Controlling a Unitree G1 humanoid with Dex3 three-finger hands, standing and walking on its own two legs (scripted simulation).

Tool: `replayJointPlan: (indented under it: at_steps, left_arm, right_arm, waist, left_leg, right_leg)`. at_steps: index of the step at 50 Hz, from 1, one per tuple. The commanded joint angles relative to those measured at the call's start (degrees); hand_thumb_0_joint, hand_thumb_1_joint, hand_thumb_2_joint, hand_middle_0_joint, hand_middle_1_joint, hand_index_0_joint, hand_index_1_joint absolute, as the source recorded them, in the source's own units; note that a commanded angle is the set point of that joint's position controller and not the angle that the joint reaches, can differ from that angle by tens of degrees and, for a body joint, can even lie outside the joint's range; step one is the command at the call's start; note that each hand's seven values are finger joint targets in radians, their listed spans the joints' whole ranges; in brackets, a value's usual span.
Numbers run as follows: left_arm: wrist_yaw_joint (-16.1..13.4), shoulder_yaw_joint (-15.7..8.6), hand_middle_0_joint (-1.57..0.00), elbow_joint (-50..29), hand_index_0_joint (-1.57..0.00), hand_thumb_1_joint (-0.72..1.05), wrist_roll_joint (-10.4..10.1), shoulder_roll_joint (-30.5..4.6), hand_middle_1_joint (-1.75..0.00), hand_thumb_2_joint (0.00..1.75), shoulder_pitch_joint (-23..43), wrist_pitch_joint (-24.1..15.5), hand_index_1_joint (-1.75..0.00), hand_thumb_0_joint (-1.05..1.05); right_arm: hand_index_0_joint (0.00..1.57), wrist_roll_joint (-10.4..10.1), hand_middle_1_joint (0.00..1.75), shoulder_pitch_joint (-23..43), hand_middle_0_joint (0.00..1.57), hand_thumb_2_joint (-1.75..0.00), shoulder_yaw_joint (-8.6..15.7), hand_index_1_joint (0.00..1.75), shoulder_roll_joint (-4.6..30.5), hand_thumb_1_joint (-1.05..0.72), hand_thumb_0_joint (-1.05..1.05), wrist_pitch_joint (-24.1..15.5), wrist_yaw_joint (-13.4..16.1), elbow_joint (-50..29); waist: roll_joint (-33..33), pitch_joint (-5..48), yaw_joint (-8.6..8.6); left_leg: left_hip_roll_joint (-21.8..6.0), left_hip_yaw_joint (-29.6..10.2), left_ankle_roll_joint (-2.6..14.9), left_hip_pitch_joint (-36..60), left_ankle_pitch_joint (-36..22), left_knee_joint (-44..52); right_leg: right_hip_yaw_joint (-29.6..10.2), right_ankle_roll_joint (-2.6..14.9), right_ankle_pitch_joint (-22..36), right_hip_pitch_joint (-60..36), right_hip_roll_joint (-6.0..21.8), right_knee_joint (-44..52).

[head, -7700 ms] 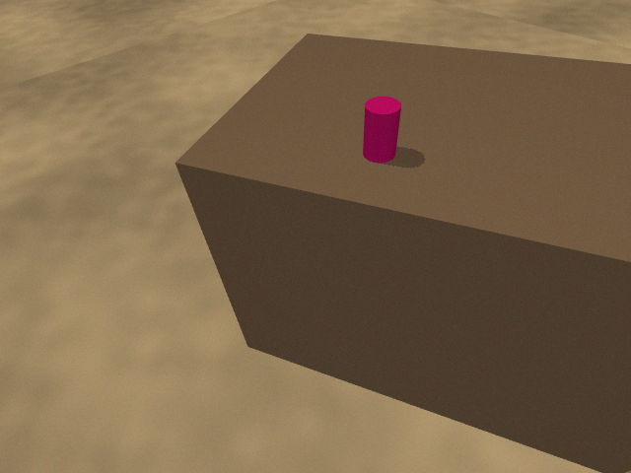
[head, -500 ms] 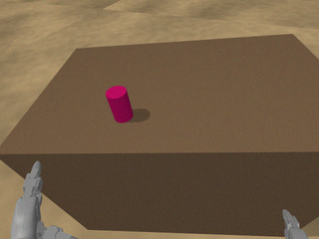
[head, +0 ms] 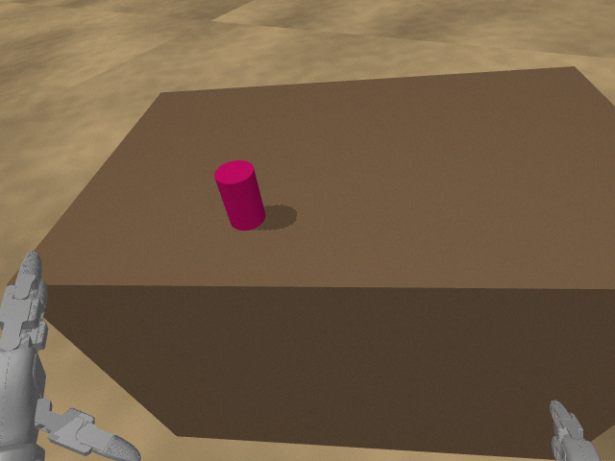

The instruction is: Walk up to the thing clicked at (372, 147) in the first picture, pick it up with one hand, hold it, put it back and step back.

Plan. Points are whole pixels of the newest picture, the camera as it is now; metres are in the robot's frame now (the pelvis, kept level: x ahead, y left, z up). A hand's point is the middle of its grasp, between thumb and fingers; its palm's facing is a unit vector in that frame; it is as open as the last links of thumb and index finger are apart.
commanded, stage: rise first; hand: left
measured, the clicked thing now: (241, 196) +0.52 +0.19 +0.08
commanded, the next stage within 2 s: go down in 0.60 s
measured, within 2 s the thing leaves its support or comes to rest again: neither
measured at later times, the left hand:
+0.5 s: hand (71, 347) +0.19 +0.25 +0.18, palm faces +0.40 -0.80 -0.44, open 17.7 cm
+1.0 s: hand (61, 316) +0.21 +0.27 +0.20, palm faces +0.43 -0.81 -0.39, open 17.5 cm
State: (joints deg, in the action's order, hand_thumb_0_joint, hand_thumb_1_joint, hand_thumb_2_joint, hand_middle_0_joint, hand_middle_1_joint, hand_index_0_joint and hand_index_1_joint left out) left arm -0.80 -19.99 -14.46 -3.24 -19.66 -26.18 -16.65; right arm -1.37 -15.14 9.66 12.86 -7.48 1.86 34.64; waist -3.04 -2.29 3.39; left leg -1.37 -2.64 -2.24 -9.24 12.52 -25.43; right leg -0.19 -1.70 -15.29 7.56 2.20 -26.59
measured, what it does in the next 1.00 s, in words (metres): stands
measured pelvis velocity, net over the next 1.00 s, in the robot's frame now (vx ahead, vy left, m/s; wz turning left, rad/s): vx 0.00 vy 0.00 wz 0.01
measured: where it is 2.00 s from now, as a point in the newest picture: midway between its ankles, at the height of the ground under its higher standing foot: outside the picture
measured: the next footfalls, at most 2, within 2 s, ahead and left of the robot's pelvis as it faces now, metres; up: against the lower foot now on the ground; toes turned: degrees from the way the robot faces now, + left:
none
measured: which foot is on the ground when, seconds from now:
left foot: down 0.00-1.00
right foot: down 0.00-1.00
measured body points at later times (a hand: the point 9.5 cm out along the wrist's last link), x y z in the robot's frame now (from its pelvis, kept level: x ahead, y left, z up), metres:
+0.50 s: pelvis +0.00 +0.00 +0.00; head -0.01 -0.02 +0.45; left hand +0.16 +0.29 +0.21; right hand +0.16 -0.26 -0.08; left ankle +0.02 +0.15 -0.74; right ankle -0.01 -0.14 -0.74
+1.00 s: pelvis +0.00 +0.00 -0.01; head -0.01 -0.01 +0.44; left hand +0.18 +0.31 +0.22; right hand +0.17 -0.25 -0.09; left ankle +0.02 +0.15 -0.74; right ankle -0.01 -0.14 -0.74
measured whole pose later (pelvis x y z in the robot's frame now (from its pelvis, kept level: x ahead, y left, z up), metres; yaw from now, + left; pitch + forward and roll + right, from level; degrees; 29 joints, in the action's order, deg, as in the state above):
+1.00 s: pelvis +0.00 +0.00 -0.01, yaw +0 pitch -2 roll +0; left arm 3.8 -27.0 -13.1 -5.3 -20.8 -14.8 -24.8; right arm -0.4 -14.5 9.0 11.5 -6.2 1.3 34.3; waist -1.9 -0.1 3.1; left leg -0.9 -2.9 -2.2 -13.9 15.6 -31.5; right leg 0.0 -1.9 -18.5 12.0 2.6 -32.5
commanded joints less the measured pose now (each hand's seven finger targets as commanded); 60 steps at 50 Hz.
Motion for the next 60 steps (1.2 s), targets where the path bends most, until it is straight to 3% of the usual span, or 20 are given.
replayJointPlan:
  at_steps: [1, 2, 3, 11, 19, 22, 28, 32, 33, 34, 35, 36, 37, 38, 39, 40, 48, 55, 59, 60]
  left_arm:
    - [-0.9, -7.0, -0.05, -12.6, -0.05, -0.57, -0.6, -11.7, -0.04, 0.01, 5.8, -4.2, -0.04, 0.0]
    - [-0.8, -6.8, -0.05, -13.0, -0.05, -0.58, -0.5, -10.9, -0.04, 0.02, 5.6, -4.5, -0.05, 0.0]
    - [-1.0, -7.6, -0.05, -12.8, -0.04, -0.59, -0.5, -11.8, -0.04, 0.03, 6.1, -4.6, -0.05, 0.0]
    - [-0.8, -7.9, -0.05, -14.9, -0.04, -0.59, -0.8, -11.8, -0.05, 0.04, 6.6, -5.8, -0.06, 0.0]
    - [-0.6, -8.6, -0.06, -13.7, -0.05, -0.61, -0.8, -11.6, -0.05, 0.06, 6.1, -6.2, -0.07, 0.0]
    - [-0.6, -9.3, -0.06, -16.6, -0.04, -0.61, -0.9, -12.2, -0.05, 0.07, 8.0, -6.7, -0.07, 0.0]
    - [-0.6, -10.7, -0.06, -16.7, -0.04, -0.61, -1.0, -13.3, -0.06, 0.08, 8.5, -6.7, -0.08, 0.0]
    - [-0.7, -10.8, -0.07, -16.8, -0.04, -0.61, -1.1, -13.4, -0.06, 0.1, 8.2, -6.9, -0.08, 0.0]
    - [-0.7, -11.6, -0.05, -16.9, -0.06, -0.61, -1.1, -13.5, -0.11, 0.05, 8.5, -6.9, -0.1, 0.0]
    - [1.0, -10.0, -0.04, -13.6, -0.02, -0.61, -2.4, -8.8, -0.03, 0.1, 9.3, -9.1, -0.07, 0.0]
    - [-0.3, -14.5, -0.05, -15.3, -0.06, -0.61, -1.3, -16.6, -0.11, 0.06, 8.5, -7.7, -0.1, 0.0]
    - [1.4, -10.5, -0.05, -11.9, -0.02, -0.61, -2.6, -9.6, -0.04, 0.1, 10.5, -9.3, -0.07, 0.0]
    - [0.3, -13.3, -0.05, -16.0, -0.06, -0.61, -1.3, -15.8, -0.1, 0.05, 9.5, -8.2, -0.1, 0.0]
    - [1.8, -11.0, -0.05, -12.8, -0.02, -0.61, -3.0, -9.8, -0.04, 0.1, 11.9, -10.4, -0.07, 0.0]
    - [0.7, -14.0, -0.05, -16.5, -0.06, -0.61, -1.6, -16.5, -0.1, 0.06, 11.6, -8.9, -0.1, 0.0]
    - [2.0, -10.1, -0.05, -13.8, -0.04, -0.57, -3.0, -9.0, -0.08, 0.08, 12.7, -11.1, -0.09, 0.0]
    - [3.7, -14.8, -0.05, -8.8, -0.04, -0.52, -3.4, -16.4, -0.07, 0.09, 22.4, -10.7, -0.08, 0.0]
    - [8.5, -12.7, -0.05, 1.1, -0.04, -0.54, -5.4, -19.1, -0.05, 0.09, 32.6, -2.1, -0.06, 0.0]
    - [12.1, -14.9, -0.04, 3.4, -0.02, -0.52, -7.6, -24.1, -0.04, 0.1, 42.7, 1.4, -0.06, 0.0]
    - [13.0, -16.1, -0.04, 5.8, -0.03, -0.53, -8.3, -25.3, -0.05, 0.1, 43.3, 2.2, -0.06, 0.0]
  right_arm:
    - [0.05, -0.3, 0.05, 5.2, 0.05, -0.03, 2.2, 0.05, 7.2, 0.51, 0.0, -3.5, 0.2, -8.4]
    - [0.05, -0.2, 0.05, 5.7, 0.05, -0.03, 0.5, 0.05, 5.5, 0.5, 0.0, -3.5, 0.0, -9.2]
    - [0.05, -0.3, 0.05, 5.5, 0.05, -0.03, 2.9, 0.05, 7.7, 0.51, 0.0, -3.6, 0.4, -9.2]
    - [0.05, -0.5, 0.05, 4.3, 0.05, -0.04, 1.6, 0.05, 5.9, 0.51, 0.0, -4.2, -0.1, -8.2]
    - [0.05, -0.6, 0.05, 4.4, 0.05, -0.05, 4.2, 0.05, 8.8, 0.49, 0.0, -4.4, 0.0, -11.4]
    - [0.05, -0.7, 0.05, 3.0, 0.05, -0.06, 1.7, 0.05, 5.3, 0.49, 0.0, -4.0, -0.3, -8.8]
    - [0.05, -0.6, 0.05, 3.9, 0.05, -0.06, 4.2, 0.05, 8.6, 0.48, 0.0, -4.5, 0.1, -10.6]
    - [0.05, -0.6, 0.05, 3.8, 0.05, -0.07, 4.0, 0.05, 8.3, 0.48, 0.0, -4.5, 0.1, -11.5]
    - [0.05, -0.8, 0.05, 1.8, 0.05, -0.05, 1.4, 0.05, 4.7, 0.49, 0.0, -4.1, -0.2, -7.6]
    - [0.05, 0.4, 0.05, 4.9, 0.05, -0.06, 1.6, 0.05, 5.5, 0.51, 0.0, -4.0, -0.6, -9.2]
    - [0.05, -0.7, 0.05, 4.5, 0.05, -0.05, 4.1, 0.05, 7.6, 0.49, 0.0, -3.9, 0.0, -9.5]
    - [0.05, 0.4, 0.05, 4.9, 0.05, -0.06, 1.7, 0.05, 5.7, 0.51, 0.0, -3.7, -0.5, -8.4]
    - [0.05, -0.6, 0.05, 3.0, 0.05, -0.05, 3.9, 0.05, 6.9, 0.5, 0.0, -3.7, -0.2, -7.0]
    - [0.05, 0.5, 0.05, 4.6, 0.05, -0.06, 1.3, 0.05, 5.1, 0.51, 0.0, -3.4, -0.8, -6.8]
    - [0.05, -0.6, 0.05, 2.6, 0.05, -0.05, 3.3, 0.05, 6.2, 0.5, 0.0, -3.4, -0.3, -5.7]
    - [0.05, 0.6, 0.05, 6.8, 0.05, -0.05, 0.9, 0.05, 4.9, 0.5, 0.0, -3.5, -0.8, -8.1]
    - [0.05, 0.8, 0.05, 4.5, 0.05, -0.05, 3.3, 0.05, 8.1, 0.52, 0.0, -1.1, 0.2, -8.6]
    - [0.05, -0.2, 0.05, 6.8, 0.05, -0.05, -0.9, 0.05, 4.9, 0.52, 0.0, -0.5, 1.4, -8.1]
    - [0.05, -0.5, 0.05, 7.0, 0.05, -0.05, -4.1, 0.05, 3.3, 0.52, 0.0, -0.9, 1.9, -7.9]
    - [0.05, -0.6, 0.05, 7.5, 0.05, -0.05, -2.4, 0.05, 5.3, 0.52, 0.0, -1.1, 2.4, -8.7]
  waist:
    - [1.2, 2.8, 0.15]
    - [1.4, 3.0, 0.49]
    - [1.3, 3.4, -0.22]
    - [0.4, 2.3, 0.22]
    - [2.4, 3.3, -0.34]
    - [0.4, 3.3, 0.44]
    - [1.2, 3.7, -0.29]
    - [1.9, 3.7, -0.19]
    - [0.7, 2.1, 0.57]
    - [4.9, 4.7, -0.92]
    - [-0.3, 2.9, 1.61]
    - [5.1, 3.6, -1.34]
    - [-1.6, 2.7, 1.44]
    - [2.5, 4.5, -1.37]
    - [-2.3, 3.5, 1.3]
    - [3.0, 5.3, -1.12]
    - [0.4, 7.9, -1.83]
    - [-0.2, 5.7, -2.73]
    - [-1.7, 8.4, -2.08]
    - [-0.7, 9.3, -2.59]
  left_leg:
    - [2.3, 4.5, 2.43, 1.1, -4.4, 3.9]
    - [2.3, 4.6, 2.47, 1.1, -4.2, 3.9]
    - [2.2, 4.5, 2.41, 1.4, -3.8, 4.2]
    - [2.2, 4.5, 2.36, 0.8, -2.9, 4.2]
    - [2.1, 4.5, 2.2, 1.4, -5.1, 3.9]
    - [2.3, 4.7, 2.24, 1.4, -5.1, 3.9]
    - [2.2, 4.5, 2.26, 1.6, -4.8, 3.7]
    - [2.3, 4.7, 2.41, 1.9, -4.8, 3.5]
    - [2.4, 4.6, 2.35, 1.1, -4.6, 3.7]
    - [2.2, 4.4, 2.17, -0.9, -3.9, 0.7]
    - [2.8, 4.8, 2.25, 0.7, -4.1, 3.4]
    - [2.3, 4.6, 2.09, -1.5, -2.7, 0.6]
    - [2.5, 4.7, 2.11, 0.6, -3.6, 3.3]
    - [2.3, 4.4, 1.87, -1.6, -3.1, 0.4]
    - [2.5, 4.5, 1.89, 0.2, -4.0, 2.9]
    - [2.3, 4.3, 1.94, -1.7, -3.5, -0.1]
    - [2.5, 4.0, 1.59, -1.9, -4.8, -1.6]
    - [2.8, 4.0, 2.09, -3.4, -3.0, -1.2]
    - [2.6, 3.6, 2.26, -3.6, -1.6, -0.7]
    - [2.6, 3.5, 2.44, -3.0, -2.0, -1.1]
  right_leg:
    - [3.7, 1.31, 5.4, 2.4, -1.8, 5.5]
    - [3.6, 1.2, 5.3, 2.0, -1.6, 5.6]
    - [3.7, 1.34, 5.0, 2.4, -1.9, 5.4]
    - [3.9, 1.37, 4.0, 2.4, -1.9, 5.5]
    - [3.9, 1.18, 6.3, 1.8, -2.1, 5.1]
    - [3.8, 1.28, 6.1, 2.4, -1.9, 5.2]
    - [3.8, 1.18, 6.1, 2.1, -2.1, 4.8]
    - [3.6, 1.06, 6.0, 2.2, -1.8, 5.2]
    - [3.8, 1.17, 5.7, 3.0, -1.8, 5.0]
    - [3.7, 0.63, 4.8, 3.7, -1.9, 2.9]
    - [3.5, 1.09, 5.2, 2.8, -1.3, 4.8]
    - [3.5, 0.51, 3.9, 4.6, -1.9, 3.1]
    - [3.4, 1.24, 4.9, 3.7, -1.5, 4.2]
    - [3.5, 0.84, 4.1, 5.4, -1.9, 2.1]
    - [3.7, 1.19, 5.2, 3.9, -1.6, 3.5]
    - [3.6, 0.74, 4.5, 5.6, -1.9, 1.5]
    - [3.5, 0.87, 6.0, 6.0, -1.8, -0.6]
    - [3.1, 0.78, 5.3, 7.7, -1.4, 0.5]
    - [3.3, 1.17, 3.6, 7.0, -1.6, 0.8]
    - [3.1, 1.03, 3.9, 6.6, -1.6, 0.9]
